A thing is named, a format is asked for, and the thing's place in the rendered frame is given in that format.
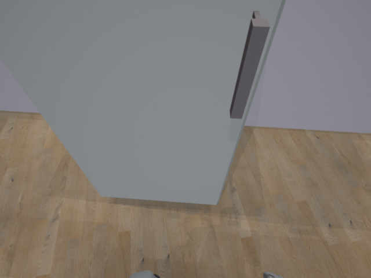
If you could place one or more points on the handle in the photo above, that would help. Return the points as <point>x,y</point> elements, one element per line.
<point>255,41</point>

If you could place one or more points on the fridge door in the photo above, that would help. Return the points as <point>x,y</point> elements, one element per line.
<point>138,91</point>

